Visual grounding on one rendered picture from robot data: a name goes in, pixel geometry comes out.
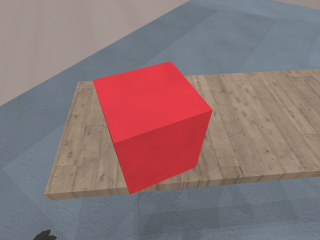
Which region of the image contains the table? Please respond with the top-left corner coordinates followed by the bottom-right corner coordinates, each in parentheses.
top-left (44, 69), bottom-right (320, 200)

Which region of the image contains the carton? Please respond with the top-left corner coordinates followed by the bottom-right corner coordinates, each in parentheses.
top-left (93, 61), bottom-right (213, 195)

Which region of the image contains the robot left hand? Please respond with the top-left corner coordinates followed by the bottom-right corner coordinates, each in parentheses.
top-left (33, 229), bottom-right (57, 240)

